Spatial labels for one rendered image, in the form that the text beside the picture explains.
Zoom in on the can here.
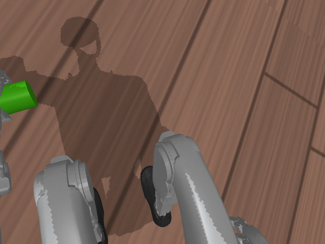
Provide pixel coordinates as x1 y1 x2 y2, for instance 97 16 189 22
0 80 38 115

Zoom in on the right robot hand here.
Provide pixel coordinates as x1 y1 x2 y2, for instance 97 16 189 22
229 217 269 244

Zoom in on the left robot arm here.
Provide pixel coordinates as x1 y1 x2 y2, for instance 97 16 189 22
0 111 12 244

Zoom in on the left robot foot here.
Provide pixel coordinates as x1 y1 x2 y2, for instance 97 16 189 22
93 187 108 244

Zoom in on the right robot foot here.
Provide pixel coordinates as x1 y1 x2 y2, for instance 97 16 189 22
141 166 171 227

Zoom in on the left robot hand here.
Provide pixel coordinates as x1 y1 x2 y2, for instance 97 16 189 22
0 69 12 123

